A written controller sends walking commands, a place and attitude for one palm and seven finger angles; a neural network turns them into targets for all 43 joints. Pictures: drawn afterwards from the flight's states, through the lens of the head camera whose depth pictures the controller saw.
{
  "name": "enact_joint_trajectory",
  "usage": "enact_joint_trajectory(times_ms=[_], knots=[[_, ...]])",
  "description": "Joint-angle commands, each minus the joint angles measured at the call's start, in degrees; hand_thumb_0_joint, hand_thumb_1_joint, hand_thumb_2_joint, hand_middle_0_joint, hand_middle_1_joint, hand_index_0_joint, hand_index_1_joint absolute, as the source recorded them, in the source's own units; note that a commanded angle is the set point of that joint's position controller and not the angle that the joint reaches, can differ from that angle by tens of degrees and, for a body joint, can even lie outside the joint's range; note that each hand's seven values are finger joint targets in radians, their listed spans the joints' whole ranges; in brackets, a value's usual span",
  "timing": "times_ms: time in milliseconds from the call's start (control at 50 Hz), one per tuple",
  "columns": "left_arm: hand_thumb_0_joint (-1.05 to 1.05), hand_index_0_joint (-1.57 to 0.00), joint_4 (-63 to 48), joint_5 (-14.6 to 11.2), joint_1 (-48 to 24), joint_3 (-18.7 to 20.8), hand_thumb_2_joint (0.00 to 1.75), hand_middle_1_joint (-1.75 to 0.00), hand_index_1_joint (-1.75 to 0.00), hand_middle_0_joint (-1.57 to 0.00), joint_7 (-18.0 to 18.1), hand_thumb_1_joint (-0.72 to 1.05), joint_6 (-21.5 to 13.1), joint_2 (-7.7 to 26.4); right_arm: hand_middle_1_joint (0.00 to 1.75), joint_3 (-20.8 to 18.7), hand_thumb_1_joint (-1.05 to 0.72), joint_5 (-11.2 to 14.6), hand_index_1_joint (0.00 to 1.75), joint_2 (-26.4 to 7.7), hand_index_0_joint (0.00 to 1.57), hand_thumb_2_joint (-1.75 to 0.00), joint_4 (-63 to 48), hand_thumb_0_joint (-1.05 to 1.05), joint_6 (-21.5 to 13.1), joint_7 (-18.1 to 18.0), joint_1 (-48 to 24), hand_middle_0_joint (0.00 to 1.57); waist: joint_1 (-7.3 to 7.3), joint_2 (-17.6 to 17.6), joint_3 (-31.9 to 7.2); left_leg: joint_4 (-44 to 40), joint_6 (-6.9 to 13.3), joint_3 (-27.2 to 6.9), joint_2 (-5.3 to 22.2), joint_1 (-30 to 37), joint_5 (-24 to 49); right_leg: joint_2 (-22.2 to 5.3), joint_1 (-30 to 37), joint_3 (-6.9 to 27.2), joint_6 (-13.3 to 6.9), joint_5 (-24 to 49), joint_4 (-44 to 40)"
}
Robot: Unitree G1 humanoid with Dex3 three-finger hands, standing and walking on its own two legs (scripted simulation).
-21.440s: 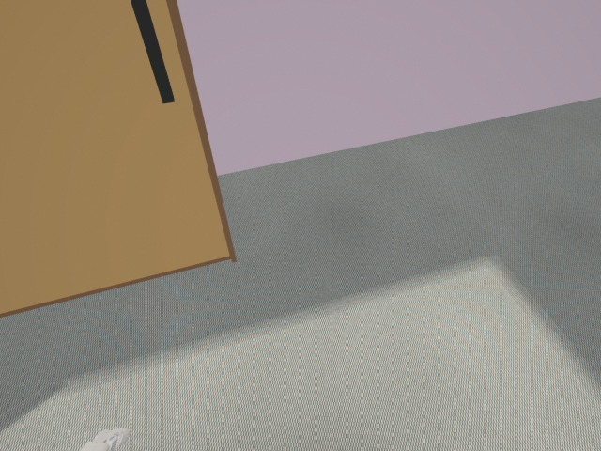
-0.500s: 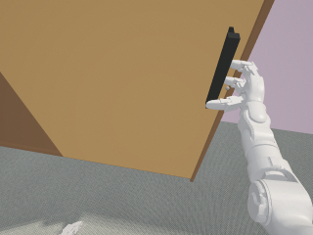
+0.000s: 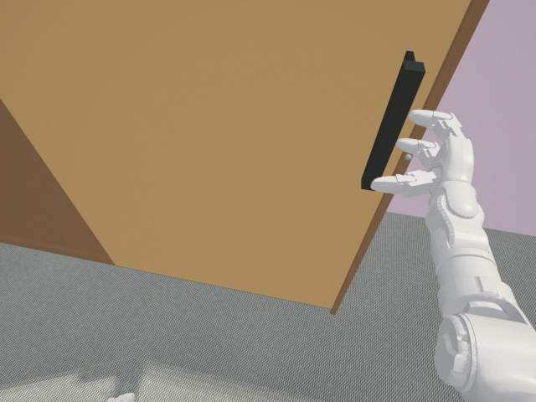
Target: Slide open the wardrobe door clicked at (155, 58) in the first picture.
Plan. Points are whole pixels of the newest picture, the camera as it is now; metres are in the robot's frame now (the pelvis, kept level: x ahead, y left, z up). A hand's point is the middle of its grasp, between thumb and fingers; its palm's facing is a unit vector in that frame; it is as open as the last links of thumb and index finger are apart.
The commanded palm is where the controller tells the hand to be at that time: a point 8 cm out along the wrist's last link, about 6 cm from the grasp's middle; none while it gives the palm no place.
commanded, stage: move the hooked fingers beside the handle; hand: right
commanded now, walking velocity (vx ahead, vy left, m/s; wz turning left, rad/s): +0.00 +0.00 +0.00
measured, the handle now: (386, 127) +0.54 -0.12 +0.14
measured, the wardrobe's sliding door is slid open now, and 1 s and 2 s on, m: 0.00 0.00 0.00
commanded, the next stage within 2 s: feel for the door with the fingertips in 1.52 s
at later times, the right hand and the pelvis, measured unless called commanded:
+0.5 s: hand (430, 161) +0.45 -0.18 +0.15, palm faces +0.09 +1.00 +0.03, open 14.0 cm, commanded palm +0.42 -0.23 +0.15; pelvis +0.00 -0.01 +0.00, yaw +0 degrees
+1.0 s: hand (430, 159) +0.46 -0.18 +0.15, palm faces +0.08 +1.00 +0.03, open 14.0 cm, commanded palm +0.43 -0.23 +0.15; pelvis +0.00 -0.02 +0.00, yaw +0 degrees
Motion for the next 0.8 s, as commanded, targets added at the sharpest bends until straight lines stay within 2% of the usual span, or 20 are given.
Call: enact_joint_trajectory(times_ms=[0,20,100,120,140,180,220,240,280,360,400,440,500,540,560,620,660,720,740,780], knots=[[0.0,-0.2,-6.44,0.15,0.74,2.69,0.9,-0.3,-0.3,-0.2,0.66,0.9,-1.94,7.8,1.2,-0.86,0.5,0.21,1.2,-11.87,0.3,-0.3,-15.24,0.0,-4.8,0.93,-29.11,0.3,-0.37,-0.27,-19.93,-4.08,-1.23,-2.46,0.31,2.01,21.36,2.03,14.08,1.7,-2.16,13.47,-1.73],[0.0,-0.2,-6.31,0.04,0.76,2.72,0.9,-0.3,-0.3,-0.2,0.68,0.9,-2.05,7.75,1.2,-0.74,0.5,0.52,1.2,-11.37,0.3,-0.3,-14.27,0.0,-4.71,1.29,-28.04,0.3,-0.3,0.46,-19.2,-4.14,-1.17,-2.26,0.19,1.62,21.49,1.9,14.25,1.79,-2.14,13.87,-1.55],[0.0,-0.2,-6.18,-0.16,0.87,2.49,0.9,-0.3,-0.3,-0.2,0.92,0.9,-1.74,8.33,1.2,-2.49,0.5,1.08,1.2,-14.13,0.3,-0.3,-11.32,0.0,-3.96,2.41,-26.99,0.3,-0.13,2.73,-16.32,-4.88,-1.55,-2.49,0.42,1.38,19.46,2.02,11.32,1.67,-2.3,10.66,-2.02],[0.0,-0.2,-6.23,-0.38,0.56,2.43,0.9,-0.3,-0.3,-0.2,0.96,0.9,-1.78,8.16,1.2,-0.09,0.5,0.91,1.2,-12.02,0.3,-0.3,-11.28,0.0,-3.81,2.83,-28.67,0.3,0.73,1.67,-15.36,-5.16,-1.57,-2.52,0.47,0.1,18.41,1.97,11.6,1.65,-2.3,9.92,-2.06],[0.0,-0.2,-6.19,-0.2,1.04,2.57,0.9,-0.3,-0.3,-0.2,0.93,0.9,-1.89,8.31,1.2,-0.95,0.5,1.03,1.2,-12.66,0.3,-0.3,-11.49,0.0,-4.03,2.76,-29.43,0.3,0.66,2.25,-15.9,-5.04,-1.55,-2.46,0.44,0.04,18.25,1.94,11.91,1.88,-2.42,10.21,-1.81],[0.0,-0.2,-6.37,-0.29,0.83,2.59,0.9,-0.3,-0.3,-0.2,1.01,0.9,-1.99,8.36,1.2,-1.67,0.5,1.35,1.2,-13.7,0.3,-0.3,-12.47,0.0,-4.33,3.01,-29.23,0.3,0.14,0.1,-18.38,-4.66,-1.33,-2.62,0.41,0.4,18.69,1.97,13.21,2.0,-2.3,11.22,-1.6],[0.0,-0.2,-6.19,-0.23,1.13,2.59,0.9,-0.3,-0.3,-0.2,1.03,0.9,-2.11,8.44,1.2,-2.24,0.5,1.67,1.2,-14.27,0.3,-0.3,-12.08,0.0,-4.64,3.39,-29.25,0.3,0.24,1.76,-18.29,-4.5,-1.42,-2.48,0.27,0.61,19.22,1.89,13.0,2.15,-2.35,11.65,-1.51],[0.0,-0.2,-6.13,-0.11,1.41,2.66,0.9,-0.3,-0.3,-0.2,1.06,0.9,-2.03,8.71,1.2,-3.69,0.5,1.53,1.2,-16.31,0.3,-0.3,-12.38,0.0,-5.01,3.41,-28.65,0.3,-0.06,1.89,-18.71,-4.3,-1.38,-2.6,0.34,1.24,19.77,1.83,12.78,2.2,-2.43,12.27,-1.26],[0.0,-0.2,-6.27,-0.19,1.17,2.67,0.9,-0.3,-0.3,-0.2,0.9,0.9,-2.08,8.41,1.2,-1.83,0.5,1.29,1.2,-14.38,0.3,-0.3,-13.57,0.0,-5.31,3.92,-29.53,0.3,0.14,-0.53,-19.84,-3.8,-1.21,-2.22,0.26,0.31,19.99,1.74,14.46,2.35,-2.18,13.34,-1.21],[0.0,-0.2,-6.7,-0.35,0.88,2.81,0.9,-0.3,-0.3,-0.2,0.71,0.9,-2.1,8.55,1.2,-1.22,0.5,1.89,1.2,-12.91,0.3,-0.3,-14.07,0.0,-4.72,4.27,-26.48,0.3,-0.19,-0.36,-19.89,-3.76,-1.06,-1.8,-0.02,-0.45,19.82,1.49,15.72,2.69,-2.06,14.8,-1.08],[0.0,-0.2,-6.68,-0.5,0.8,2.72,0.9,-0.3,-0.3,-0.2,0.73,0.9,-2.06,8.61,1.2,-0.68,0.5,2.16,1.2,-12.49,0.3,-0.3,-14.15,0.0,-3.99,4.47,-26.72,0.3,-0.02,-0.89,-18.25,-3.87,-0.94,-1.48,-0.13,-1.31,18.77,1.33,15.47,2.88,-1.85,14.32,-1.29],[0.0,-0.2,-6.45,-0.35,1.14,2.7,0.9,-0.3,-0.3,-0.2,0.91,0.9,-1.89,9.0,1.2,-2.03,0.5,1.98,1.2,-14.34,0.3,-0.3,-13.67,0.0,-3.58,4.08,-26.9,0.3,0.03,1.44,-17.21,-4.23,-1.01,-1.56,-0.05,-1.03,17.7,1.29,14.17,2.99,-2.08,13.23,-1.43],[0.0,-0.2,-6.44,-0.35,0.87,2.49,0.9,-0.3,-0.3,-0.2,1.2,0.9,-1.77,8.92,1.2,-3.52,0.5,1.63,1.2,-16.33,0.3,-0.3,-12.42,0.0,-3.23,3.79,-28.65,0.3,0.17,1.08,-16.1,-4.49,-1.16,-1.88,0.16,-1.54,16.22,1.38,12.81,2.81,-2.14,11.06,-1.75],[0.0,-0.2,-6.58,-0.04,1.21,2.49,0.9,-0.3,-0.3,-0.2,1.25,0.9,-1.9,8.96,1.2,-3.61,0.5,1.29,1.2,-17.0,0.3,-0.3,-14.44,0.0,-4.28,3.83,-29.64,0.3,0.16,0.59,-18.03,-4.13,-1.08,-2.02,0.18,-0.92,16.68,1.35,13.91,2.98,-2.2,12.15,-1.42],[0.0,-0.2,-6.71,-0.1,1.07,2.54,0.9,-0.3,-0.3,-0.2,1.2,0.9,-2.0,8.83,1.2,-4.26,0.5,1.18,1.2,-17.55,0.3,-0.3,-14.46,0.0,-4.64,4.0,-28.39,0.3,-0.46,-0.59,-19.64,-3.78,-0.92,-2.02,0.17,-0.46,17.53,1.26,14.68,3.04,-2.05,13.31,-1.44],[0.0,-0.2,-6.5,-0.28,1.25,2.41,0.9,-0.3,-0.3,-0.2,1.29,0.9,-1.94,8.94,1.2,-3.26,0.5,1.37,1.2,-16.97,0.3,-0.3,-12.85,0.0,-4.72,5.14,-28.45,0.3,0.32,-0.62,-17.98,-3.75,-0.95,-1.71,0.03,-1.8,16.87,1.01,14.57,3.15,-1.82,13.05,-1.38],[0.0,-0.2,-6.66,-0.39,1.29,2.49,0.9,-0.3,-0.3,-0.2,1.26,0.9,-1.9,9.05,1.2,-3.72,0.5,1.6,1.2,-17.27,0.3,-0.3,-11.39,0.0,-4.44,5.79,-26.46,0.3,-0.17,-0.4,-18.02,-3.76,-0.87,-1.81,0.02,-1.59,16.85,1.02,14.18,3.14,-1.91,12.86,-1.26],[0.0,-0.2,-6.65,-0.58,1.41,2.55,0.9,-0.3,-0.3,-0.2,1.32,0.9,-2.0,9.11,1.2,-1.62,0.5,1.99,1.2,-15.11,0.3,-0.3,-11.88,0.0,-3.88,6.32,-28.66,0.3,0.62,-2.04,-17.73,-3.8,-0.8,-1.35,-0.1,-3.77,15.21,0.87,15.49,3.65,-1.65,12.53,-1.28],[0.0,-0.2,-6.43,-0.44,1.86,2.6,0.9,-0.3,-0.3,-0.2,1.3,0.9,-2.06,9.18,1.2,-1.36,0.5,2.13,1.2,-14.8,0.3,-0.3,-11.8,0.0,-3.92,6.21,-29.38,0.3,1.11,-0.94,-17.36,-3.96,-0.84,-1.28,-0.14,-4.09,14.63,0.82,15.5,3.94,-1.75,12.41,-1.04],[0.0,-0.2,-6.21,-0.43,2.03,2.69,0.9,-0.3,-0.3,-0.2,1.16,0.9,-2.36,9.12,1.2,-0.06,0.5,2.51,1.2,-12.76,0.3,-0.3,-12.21,0.0,-3.8,5.96,-30.72,0.3,1.39,-1.46,-18.25,-3.74,-0.88,-1.04,-0.24,-5.36,14.45,0.7,16.75,4.36,-1.6,12.99,-0.99]])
